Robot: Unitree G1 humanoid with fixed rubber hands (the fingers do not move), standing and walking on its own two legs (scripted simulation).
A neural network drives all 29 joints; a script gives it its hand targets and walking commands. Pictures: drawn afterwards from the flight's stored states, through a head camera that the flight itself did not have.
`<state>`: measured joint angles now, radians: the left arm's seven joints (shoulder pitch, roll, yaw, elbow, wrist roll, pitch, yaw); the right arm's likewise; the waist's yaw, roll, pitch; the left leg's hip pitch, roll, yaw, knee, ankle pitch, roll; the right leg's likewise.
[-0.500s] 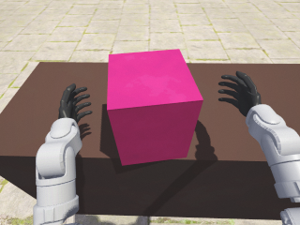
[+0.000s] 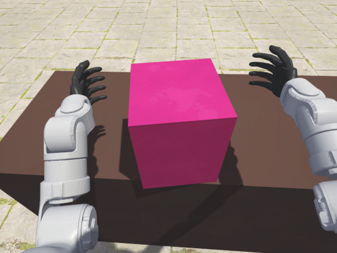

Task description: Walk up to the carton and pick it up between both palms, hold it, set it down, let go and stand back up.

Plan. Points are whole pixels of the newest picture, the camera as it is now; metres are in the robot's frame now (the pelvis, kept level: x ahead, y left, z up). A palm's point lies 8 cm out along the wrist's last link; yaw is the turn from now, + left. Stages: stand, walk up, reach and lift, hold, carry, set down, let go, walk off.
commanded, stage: reach and lift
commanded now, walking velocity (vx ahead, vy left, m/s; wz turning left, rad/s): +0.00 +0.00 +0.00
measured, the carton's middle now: (175, 125) +0.40 +0.03 +0.08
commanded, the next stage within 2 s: none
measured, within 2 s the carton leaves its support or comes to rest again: neither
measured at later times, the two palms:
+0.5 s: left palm (93, 124) +0.35 +0.22 +0.13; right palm (259, 108) +0.42 -0.18 +0.13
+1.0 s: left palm (107, 127) +0.36 +0.19 +0.11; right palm (248, 111) +0.43 -0.15 +0.11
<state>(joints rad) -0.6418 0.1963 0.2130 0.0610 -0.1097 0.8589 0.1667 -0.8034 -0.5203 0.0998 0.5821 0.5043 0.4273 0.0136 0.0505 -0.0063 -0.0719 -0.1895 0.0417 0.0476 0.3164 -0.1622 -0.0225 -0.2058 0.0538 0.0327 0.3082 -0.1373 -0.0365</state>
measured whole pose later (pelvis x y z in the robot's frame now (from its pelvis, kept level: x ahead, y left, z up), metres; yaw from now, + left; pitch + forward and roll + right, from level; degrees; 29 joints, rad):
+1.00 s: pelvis +0.00 +0.00 +0.00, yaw +1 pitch +3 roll +0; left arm -0.58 0.03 0.14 0.44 0.01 0.35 0.18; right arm -0.75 -0.30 0.05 0.89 0.30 0.06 -0.01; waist 0.08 -0.01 -0.03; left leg -0.22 0.04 0.02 0.33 -0.16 -0.03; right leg -0.22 0.06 0.01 0.29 -0.13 -0.04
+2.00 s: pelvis -0.01 -0.01 +0.00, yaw +2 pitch +3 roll +0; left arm -0.67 -0.05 0.21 0.53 0.08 0.28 0.22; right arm -0.81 -0.17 0.02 0.90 0.25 0.09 -0.15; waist 0.08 -0.01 -0.02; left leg -0.25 0.05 0.01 0.35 -0.16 -0.03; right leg -0.25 0.06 0.00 0.32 -0.13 -0.05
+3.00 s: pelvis +0.01 +0.00 +0.00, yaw +3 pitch -2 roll +0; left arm -0.53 -0.18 0.35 0.29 0.38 0.35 0.06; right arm -0.67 -0.02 -0.18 0.83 -0.04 -0.05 -0.05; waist -0.01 -0.05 0.04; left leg -0.08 0.03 0.00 0.28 -0.16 -0.02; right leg -0.08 0.04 -0.03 0.26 -0.15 -0.04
